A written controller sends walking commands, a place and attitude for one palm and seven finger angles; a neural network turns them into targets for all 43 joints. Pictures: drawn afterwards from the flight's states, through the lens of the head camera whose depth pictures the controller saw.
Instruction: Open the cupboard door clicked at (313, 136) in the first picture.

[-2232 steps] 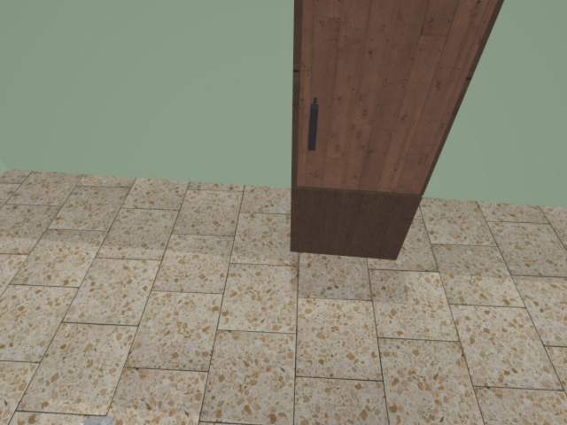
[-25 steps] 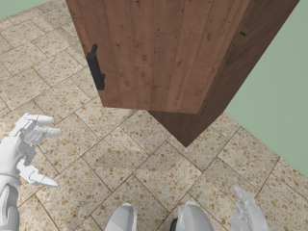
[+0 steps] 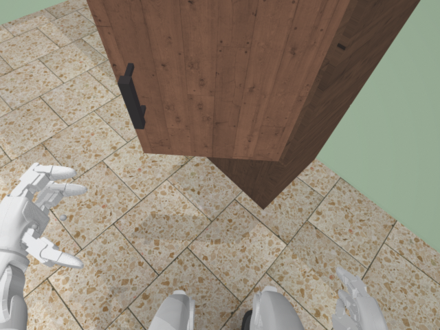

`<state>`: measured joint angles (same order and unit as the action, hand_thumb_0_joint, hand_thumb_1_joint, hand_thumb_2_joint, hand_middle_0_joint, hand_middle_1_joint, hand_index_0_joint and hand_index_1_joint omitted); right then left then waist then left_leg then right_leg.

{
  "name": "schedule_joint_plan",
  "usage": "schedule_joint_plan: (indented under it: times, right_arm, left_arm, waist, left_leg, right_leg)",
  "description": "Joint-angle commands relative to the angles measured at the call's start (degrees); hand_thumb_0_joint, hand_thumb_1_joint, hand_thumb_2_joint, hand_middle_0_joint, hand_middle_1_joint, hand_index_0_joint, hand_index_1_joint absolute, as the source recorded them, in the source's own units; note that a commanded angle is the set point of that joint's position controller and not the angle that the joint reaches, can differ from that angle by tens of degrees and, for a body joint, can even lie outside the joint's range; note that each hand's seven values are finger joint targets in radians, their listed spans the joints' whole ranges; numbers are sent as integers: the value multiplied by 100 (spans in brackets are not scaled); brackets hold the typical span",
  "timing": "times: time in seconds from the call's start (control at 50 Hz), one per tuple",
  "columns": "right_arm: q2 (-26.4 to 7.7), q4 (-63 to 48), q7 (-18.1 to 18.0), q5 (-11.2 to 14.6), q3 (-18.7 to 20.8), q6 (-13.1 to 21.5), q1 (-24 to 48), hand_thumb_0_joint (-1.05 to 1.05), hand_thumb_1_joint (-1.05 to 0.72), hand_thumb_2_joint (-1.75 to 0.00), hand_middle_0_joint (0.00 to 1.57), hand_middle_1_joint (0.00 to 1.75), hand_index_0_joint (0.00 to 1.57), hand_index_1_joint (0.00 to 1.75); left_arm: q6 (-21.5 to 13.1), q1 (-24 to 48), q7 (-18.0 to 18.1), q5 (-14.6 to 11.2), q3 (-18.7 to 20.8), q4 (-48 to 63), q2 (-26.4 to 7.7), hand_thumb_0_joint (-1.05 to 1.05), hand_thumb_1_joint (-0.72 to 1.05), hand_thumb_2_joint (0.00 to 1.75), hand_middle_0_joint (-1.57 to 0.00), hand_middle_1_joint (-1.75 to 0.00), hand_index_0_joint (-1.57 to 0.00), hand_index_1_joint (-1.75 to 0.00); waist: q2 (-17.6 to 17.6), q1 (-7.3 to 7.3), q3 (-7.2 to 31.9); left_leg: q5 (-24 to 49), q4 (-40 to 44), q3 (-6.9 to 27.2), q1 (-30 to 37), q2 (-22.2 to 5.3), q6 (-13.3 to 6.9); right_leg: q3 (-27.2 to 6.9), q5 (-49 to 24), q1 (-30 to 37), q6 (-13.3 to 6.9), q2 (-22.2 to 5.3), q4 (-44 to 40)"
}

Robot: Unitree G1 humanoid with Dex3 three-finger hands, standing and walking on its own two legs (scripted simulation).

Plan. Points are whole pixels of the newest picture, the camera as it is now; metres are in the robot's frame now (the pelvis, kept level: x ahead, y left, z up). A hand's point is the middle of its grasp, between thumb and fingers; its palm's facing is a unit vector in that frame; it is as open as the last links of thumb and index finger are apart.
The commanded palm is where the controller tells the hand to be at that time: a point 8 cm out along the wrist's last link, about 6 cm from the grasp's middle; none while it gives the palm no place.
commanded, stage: move the hooked fingers beside the handle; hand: left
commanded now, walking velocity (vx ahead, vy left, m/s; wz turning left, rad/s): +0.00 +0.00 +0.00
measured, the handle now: (135, 97) +0.56 +0.22 +0.02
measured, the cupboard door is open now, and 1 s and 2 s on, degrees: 43 43 43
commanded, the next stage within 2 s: none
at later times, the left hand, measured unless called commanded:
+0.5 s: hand (72, 187) +0.34 +0.28 +0.03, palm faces -0.01 -1.00 -0.03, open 14.0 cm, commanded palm +0.32 +0.32 +0.04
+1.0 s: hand (84, 150) +0.41 +0.28 +0.03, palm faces +0.00 -1.00 -0.03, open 14.0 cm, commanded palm +0.40 +0.32 +0.03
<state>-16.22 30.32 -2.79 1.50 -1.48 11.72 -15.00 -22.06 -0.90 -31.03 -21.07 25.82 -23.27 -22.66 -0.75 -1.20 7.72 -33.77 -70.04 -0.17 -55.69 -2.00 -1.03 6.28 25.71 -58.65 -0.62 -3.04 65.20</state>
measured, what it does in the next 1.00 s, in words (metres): stands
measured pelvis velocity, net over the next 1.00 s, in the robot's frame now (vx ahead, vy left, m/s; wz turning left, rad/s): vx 0.00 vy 0.00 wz -0.03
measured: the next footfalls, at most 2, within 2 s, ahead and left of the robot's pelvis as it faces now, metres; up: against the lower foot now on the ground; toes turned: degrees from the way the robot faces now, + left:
none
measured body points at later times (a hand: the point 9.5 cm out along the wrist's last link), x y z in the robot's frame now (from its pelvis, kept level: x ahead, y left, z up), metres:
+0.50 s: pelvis +0.00 +0.00 -0.01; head +0.11 +0.02 +0.43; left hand +0.33 +0.33 +0.04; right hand +0.15 -0.26 -0.09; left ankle +0.00 +0.10 -0.64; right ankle +0.05 -0.12 -0.64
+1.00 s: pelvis +0.00 +0.00 -0.01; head +0.14 +0.03 +0.42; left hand +0.41 +0.33 +0.04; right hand +0.08 -0.27 -0.11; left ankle +0.00 +0.10 -0.64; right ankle +0.05 -0.12 -0.64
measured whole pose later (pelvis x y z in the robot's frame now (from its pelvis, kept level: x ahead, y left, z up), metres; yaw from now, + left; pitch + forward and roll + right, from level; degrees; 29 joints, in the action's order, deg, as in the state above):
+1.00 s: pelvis +0.00 +0.00 -0.01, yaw -2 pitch +24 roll -3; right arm -17.0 33.7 -2.2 0.8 -1.9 4.7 -17.5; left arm -22.9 29.6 -31.4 -13.9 31.1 -50.7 -31.9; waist -0.4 -5.3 7.6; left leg -34.0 -72.2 -0.8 -62.3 -2.8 -1.4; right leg 5.5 24.8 -65.4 -0.4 -2.1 66.4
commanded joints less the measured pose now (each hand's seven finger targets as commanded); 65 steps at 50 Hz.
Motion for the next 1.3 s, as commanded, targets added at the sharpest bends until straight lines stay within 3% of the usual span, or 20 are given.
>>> schedule_joint_plan:
  times: [0.0,0.08,0.14,0.22,0.24,0.32,0.38,0.42,0.46,0.62,0.66,0.72,0.76,0.94,1.0,1.08,1.16,1.22,1.26,1.28]
  right_arm:
    - [-913,-702,-86,33,401,298,-95,0,-90,-90,20,30,20,30]
    - [-910,-696,-89,28,398,304,-82,0,-90,-90,20,30,20,30]
    - [-929,-638,-119,6,397,308,-119,0,-90,-90,20,30,20,30]
    - [-955,-558,-151,32,378,267,-114,0,-90,-90,20,30,20,30]
    - [-965,-529,-174,26,368,272,-120,0,-90,-90,20,30,20,30]
    - [-965,-485,-180,32,384,256,-192,0,-90,-90,20,30,20,30]
    - [-988,-466,-154,24,377,179,-274,0,-90,-90,20,30,20,30]
    - [-1006,-450,-141,31,363,118,-267,0,-90,-90,20,30,20,30]
    - [-987,-484,-120,13,358,82,-311,0,-90,-90,20,30,20,30]
    - [-1032,-333,-75,5,388,-93,-501,0,-90,-90,20,30,20,30]
    - [-1061,-296,-72,-10,383,-155,-573,0,-90,-90,20,30,20,30]
    - [-1071,-216,-77,-18,382,-229,-630,0,-90,-90,20,30,20,30]
    - [-1098,-164,-85,-51,369,-280,-703,0,-90,-90,20,30,20,30]
    - [-1112,-135,-24,-69,366,-530,-848,0,-90,-90,20,30,20,30]
    - [-1137,-63,-8,-54,359,-641,-891,0,-90,-90,20,30,20,30]
    - [-1165,-28,2,-105,361,-743,-994,0,-90,-90,20,30,20,30]
    - [-1163,19,16,-117,322,-849,-1024,0,-90,-90,20,30,20,30]
    - [-1210,40,6,-128,290,-917,-1042,0,-90,-90,20,30,20,30]
    - [-1234,47,4,-149,284,-962,-1104,0,-90,-90,20,30,20,30]
    - [-1226,52,17,-158,289,-975,-1119,0,-90,-90,20,30,20,30]
  left_arm:
    - [-348,677,-44,-208,538,1057,-1383,0,-50,30,-30,-120,-30,-120]
    - [-331,695,-69,-212,525,1101,-1390,0,-50,30,-30,-120,-30,-120]
    - [-347,1131,-28,-209,571,1056,-1503,0,-50,30,-30,-120,-30,-120]
    - [-316,1583,-90,-141,570,642,-1561,0,-50,30,-30,-120,-30,-120]
    - [-340,1937,-125,-123,545,690,-1660,0,-50,30,-30,-120,-30,-120]
    - [-270,2243,-158,-10,430,590,-1667,0,-50,30,-30,-120,-30,-120]
    - [-172,2229,-132,-1,649,158,-1861,0,-50,30,-30,-120,-30,-120]
    - [-151,2471,-75,60,758,-70,-2032,0,-50,30,-30,-120,-30,-120]
    - [-177,2557,-62,86,790,-35,-2082,0,-50,30,-30,-120,-30,-120]
    - [-299,3282,5,247,586,-479,-2021,0,-50,30,-30,-120,-30,-120]
    - [-313,3391,17,302,720,-641,-2227,0,-50,30,-30,-120,-30,-120]
    - [-325,3812,86,382,675,-1057,-2203,0,-50,30,-30,-120,-30,-120]
    - [-429,4187,86,434,885,-1111,-2558,0,-50,30,-30,-120,-30,-120]
    - [-495,4623,-89,507,887,-1598,-2712,0,-50,30,-30,-120,-30,-120]
    - [-414,4907,-74,628,717,-2096,-2607,0,-50,30,-30,-120,-30,-120]
    - [-518,5317,-7,726,940,-2102,-2998,0,-50,30,-30,-120,-30,-120]
    - [-552,5681,3,828,826,-2459,-2994,0,-50,30,-30,-120,-30,-120]
    - [-527,6004,30,940,913,-2685,-3286,0,-50,30,-30,-120,-30,-120]
    - [-571,6245,16,992,1010,-2610,-3523,0,-50,30,-30,-120,-30,-120]
    - [-565,6315,12,987,892,-2571,-3385,0,-50,30,-30,-120,-30,-120]
  waist:
    - [-344,61,1799]
    - [-482,72,1825]
    - [-277,-19,1850]
    - [-337,-68,1732]
    - [-537,-93,1776]
    - [-691,-71,2113]
    - [-397,-53,2133]
    - [-405,-36,2033]
    - [-572,18,2298]
    - [-556,-170,2238]
    - [-617,-146,2283]
    - [-404,-256,2136]
    - [-446,-219,2392]
    - [-759,-266,2699]
    - [-575,-405,2344]
    - [-794,-378,2768]
    - [-772,-483,2642]
    - [-755,-571,2548]
    - [-1026,-521,2886]
    - [-1081,-591,2989]
  left_leg:
    - [1961,1115,193,673,213,42]
    - [2103,1093,203,742,202,59]
    - [2118,960,208,615,197,33]
    - [1810,945,183,454,196,27]
    - [1862,901,202,504,183,34]
    - [2081,975,230,801,175,56]
    - [2175,944,206,640,161,53]
    - [2014,971,205,471,163,52]
    - [2202,979,179,615,164,54]
    - [2226,1017,226,709,117,53]
    - [2359,1037,246,784,97,73]
    - [2021,978,212,510,116,26]
    - [2173,923,221,523,120,19]
    - [2881,770,258,785,74,32]
    - [2447,810,278,626,60,14]
    - [2697,705,299,789,68,28]
    - [2554,655,302,659,61,8]
    - [2331,600,315,428,70,-33]
    - [2658,562,373,717,55,14]
    - [2788,522,390,835,47,17]
  right_leg:
    - [-348,-867,1628,-72,305,-683]
    - [-341,-983,1600,-89,306,-642]
    - [-363,-1053,1576,-90,331,-580]
    - [-410,-786,1428,-69,296,-631]
    - [-405,-807,1360,-113,312,-554]
    - [-382,-954,1351,-92,286,-571]
    - [-387,-1091,1460,-70,301,-560]
    - [-400,-965,1466,-79,290,-561]
    - [-420,-1097,1551,-96,305,-536]
    - [-380,-1101,1294,-74,316,-557]
    - [-355,-1116,1237,-97,338,-534]
    - [-385,-977,1187,-64,325,-562]
    - [-420,-1118,1340,-86,344,-503]
    - [-393,-1540,1186,-96,381,-367]
    - [-360,-1254,916,-62,381,-437]
    - [-390,-1409,963,-72,380,-360]
    - [-383,-1305,824,-69,406,-354]
    - [-403,-1215,784,-60,397,-344]
    - [-377,-1317,719,-85,407,-258]
    - [-362,-1376,637,-64,405,-242]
